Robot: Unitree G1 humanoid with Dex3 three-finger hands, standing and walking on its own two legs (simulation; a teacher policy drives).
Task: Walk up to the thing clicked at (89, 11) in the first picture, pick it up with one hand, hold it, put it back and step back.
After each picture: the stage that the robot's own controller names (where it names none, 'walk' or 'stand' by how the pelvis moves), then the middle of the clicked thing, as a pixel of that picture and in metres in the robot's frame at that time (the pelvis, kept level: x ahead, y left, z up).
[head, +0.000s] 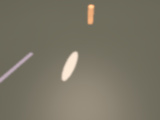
stand; (90, 15) +1.90 -0.15 -0.65
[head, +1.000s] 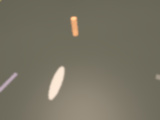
walk; (74, 26) +1.79 +0.18 -0.63
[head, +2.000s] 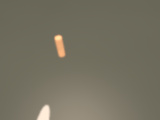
walk; (60, 46) +1.27 +0.28 -0.65
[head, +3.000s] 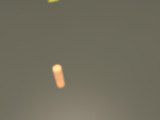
walk; (59, 76) +0.85 +0.24 -0.65
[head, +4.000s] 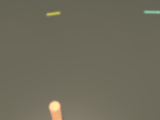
walk; (56, 114) +0.53 +0.19 -0.63
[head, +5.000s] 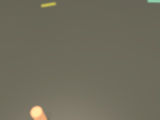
stand; (40, 118) +0.44 +0.31 -0.61
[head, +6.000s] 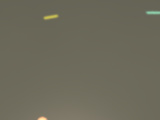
stand; out of the picture +0.43 +0.27 -0.65
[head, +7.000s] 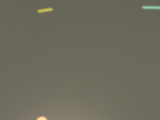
stand; out of the picture +0.39 +0.25 -0.64
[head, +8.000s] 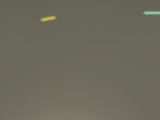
stand; out of the picture +0.39 +0.27 -0.66
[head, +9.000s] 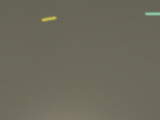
stand; out of the picture +0.37 +0.27 -0.66
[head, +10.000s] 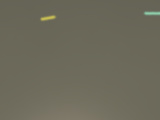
stand; out of the picture +0.37 +0.27 -0.66
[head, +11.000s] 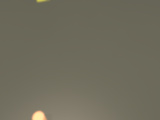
go down; out of the picture +0.39 +0.26 -0.64
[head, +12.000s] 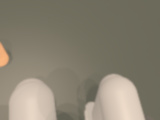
go down; out of the picture +0.45 +0.30 -0.22
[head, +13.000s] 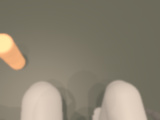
close in; (11, 54) +0.45 +0.29 -0.25
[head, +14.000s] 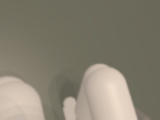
close in; out of the picture +0.43 +0.33 -0.16
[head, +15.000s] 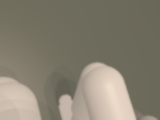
close; out of the picture +0.42 +0.34 -0.16
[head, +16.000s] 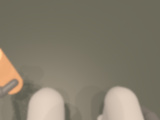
lift; (1, 73) +0.34 +0.26 -0.03
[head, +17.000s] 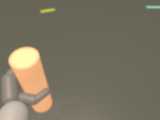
hold; (35, 84) +0.32 +0.16 +0.07
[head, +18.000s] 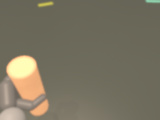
hold; (32, 90) +0.32 +0.17 +0.03
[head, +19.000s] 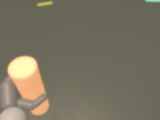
hold; (32, 90) +0.32 +0.17 +0.03
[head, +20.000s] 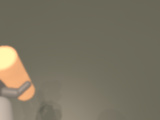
crouch; (16, 78) +0.37 +0.21 -0.02
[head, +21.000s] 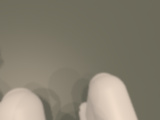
lower; out of the picture +0.49 +0.31 -0.05
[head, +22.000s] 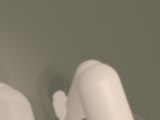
lower; out of the picture +0.44 +0.34 -0.16
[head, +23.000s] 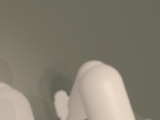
lower; out of the picture +0.43 +0.35 -0.16
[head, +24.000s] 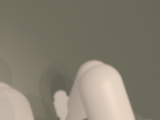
lower; out of the picture +0.43 +0.35 -0.16
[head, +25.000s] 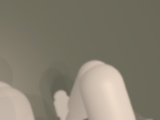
lower; out of the picture +0.43 +0.35 -0.16
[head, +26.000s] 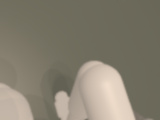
open; out of the picture +0.44 +0.34 -0.16
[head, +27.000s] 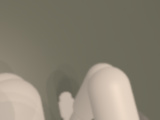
stand; out of the picture +0.43 +0.33 -0.17
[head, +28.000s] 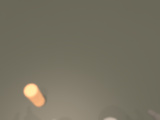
stand; (35, 96) +0.43 +0.26 -0.49
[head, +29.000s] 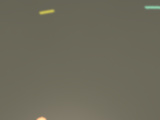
stand; out of the picture +0.40 +0.25 -0.60
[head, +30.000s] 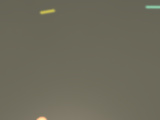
stand; out of the picture +0.40 +0.25 -0.60
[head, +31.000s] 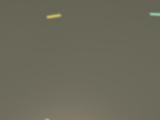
stand; out of the picture +0.40 +0.23 -0.64
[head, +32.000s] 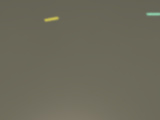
stand; out of the picture +0.41 +0.25 -0.66
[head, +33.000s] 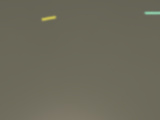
stand; out of the picture +0.38 +0.26 -0.66
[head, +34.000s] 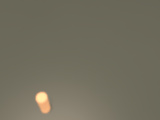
walk; (43, 103) +0.47 +0.21 -0.63
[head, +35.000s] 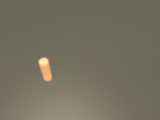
walk; (45, 70) +0.77 +0.30 -0.63
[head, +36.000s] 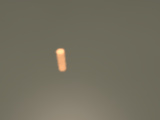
stand; (61, 60) +1.07 +0.22 -0.64
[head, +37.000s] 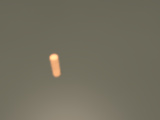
stand; (55, 66) +0.99 +0.25 -0.66
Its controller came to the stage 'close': yes
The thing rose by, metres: 0.67
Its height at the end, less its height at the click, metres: +0.00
